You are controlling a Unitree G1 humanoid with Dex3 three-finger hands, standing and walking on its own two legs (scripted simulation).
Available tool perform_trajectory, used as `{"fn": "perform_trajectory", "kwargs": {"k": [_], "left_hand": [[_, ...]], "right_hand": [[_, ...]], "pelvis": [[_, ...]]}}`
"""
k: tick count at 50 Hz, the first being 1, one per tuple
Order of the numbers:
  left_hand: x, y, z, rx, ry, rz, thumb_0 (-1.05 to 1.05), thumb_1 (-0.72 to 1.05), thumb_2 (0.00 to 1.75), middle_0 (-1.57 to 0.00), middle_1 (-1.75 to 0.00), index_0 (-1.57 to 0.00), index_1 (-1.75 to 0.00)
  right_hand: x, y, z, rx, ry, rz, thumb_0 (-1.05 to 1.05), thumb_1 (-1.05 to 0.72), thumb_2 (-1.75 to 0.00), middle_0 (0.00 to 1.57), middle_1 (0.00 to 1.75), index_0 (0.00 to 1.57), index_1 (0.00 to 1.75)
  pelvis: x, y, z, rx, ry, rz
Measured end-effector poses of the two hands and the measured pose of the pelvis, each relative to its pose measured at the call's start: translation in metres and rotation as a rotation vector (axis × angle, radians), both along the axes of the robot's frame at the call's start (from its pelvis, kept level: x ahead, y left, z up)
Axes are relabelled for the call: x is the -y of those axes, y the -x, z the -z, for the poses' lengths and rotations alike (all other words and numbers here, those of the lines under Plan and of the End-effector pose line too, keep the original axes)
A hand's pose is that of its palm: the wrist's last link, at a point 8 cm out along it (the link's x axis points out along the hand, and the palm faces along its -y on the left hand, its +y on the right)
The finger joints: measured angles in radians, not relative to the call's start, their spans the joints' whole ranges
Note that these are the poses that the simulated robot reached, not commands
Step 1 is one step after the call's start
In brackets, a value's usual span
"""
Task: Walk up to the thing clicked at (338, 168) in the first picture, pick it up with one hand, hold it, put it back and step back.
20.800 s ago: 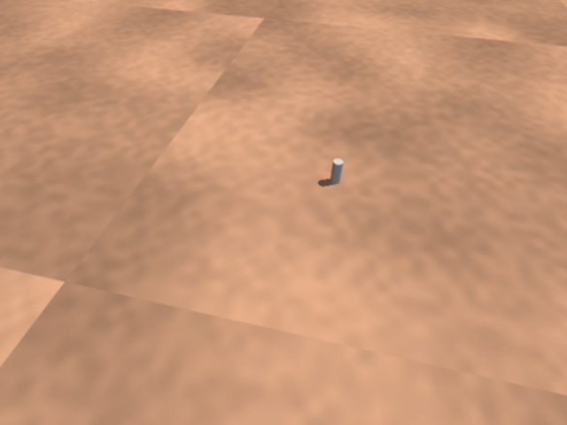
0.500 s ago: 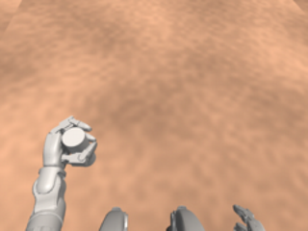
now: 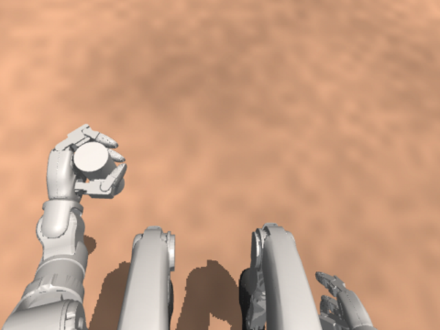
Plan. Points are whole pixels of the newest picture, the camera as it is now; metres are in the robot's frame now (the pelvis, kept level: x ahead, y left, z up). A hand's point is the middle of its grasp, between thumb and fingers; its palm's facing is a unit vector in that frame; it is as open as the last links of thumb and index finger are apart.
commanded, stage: crouch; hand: left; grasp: from the side
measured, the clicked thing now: (102, 172) +0.40 +0.21 -0.06
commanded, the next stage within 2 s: lower in 0.94 s
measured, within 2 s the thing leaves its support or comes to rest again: neither
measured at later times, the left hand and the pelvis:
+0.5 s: hand (122, 184) +0.41 +0.20 -0.18, palm faces +0.05 -1.00 -0.02, open 7.1 cm; pelvis -0.02 +0.00 -0.13, yaw -2 degrees
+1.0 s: hand (126, 190) +0.41 +0.21 -0.25, palm faces +0.04 -1.00 -0.02, open 7.1 cm; pelvis -0.02 +0.01 -0.16, yaw -5 degrees
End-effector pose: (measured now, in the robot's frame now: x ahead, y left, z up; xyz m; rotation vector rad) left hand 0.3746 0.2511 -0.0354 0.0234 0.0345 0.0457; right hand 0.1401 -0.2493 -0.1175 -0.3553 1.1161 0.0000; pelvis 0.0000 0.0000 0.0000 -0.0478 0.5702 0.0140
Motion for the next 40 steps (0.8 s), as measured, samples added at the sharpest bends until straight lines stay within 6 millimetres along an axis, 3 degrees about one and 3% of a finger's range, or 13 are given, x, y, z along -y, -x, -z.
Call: {"fn": "perform_trajectory", "kwargs": {"k": [8,16,27,40], "left_hand": [[-0.002,0.003,0.064,0.008,-0.003,-0.015,0.01,-0.06,1.15,-0.91,-1.11,-0.89,-1.11],[-0.007,-0.004,0.107,0.015,-0.007,-0.014,0.01,-0.06,1.15,-0.91,-1.11,-0.89,-1.11],[-0.006,-0.012,0.153,-0.003,0.004,-0.005,0.01,-0.06,1.15,-0.91,-1.11,-0.89,-1.11],[-0.012,-0.016,0.189,-0.001,0.0,0.003,0.01,-0.06,1.15,-0.91,-1.1,-0.89,-1.11]], "right_hand": [[0.009,0.022,0.056,-0.051,0.022,-0.019,0.01,-0.9,-0.9,0.2,0.3,0.21,0.3],[0.019,0.043,0.093,-0.093,0.06,-0.016,0.01,-0.89,-0.9,0.2,0.3,0.21,0.3],[0.022,0.057,0.116,-0.15,0.096,-0.035,0.01,-0.9,-0.9,0.2,0.3,0.21,0.3],[0.023,0.053,0.124,-0.181,0.146,-0.09,0.0,-0.9,-0.9,0.2,0.3,0.21,0.3]], "pelvis": [[0.002,0.014,0.058,0.017,0.003,0.006],[0.001,0.023,0.101,0.05,0.014,0.012],[-0.003,0.023,0.133,0.08,0.042,0.022],[-0.007,0.022,0.154,0.115,0.077,0.036]]}}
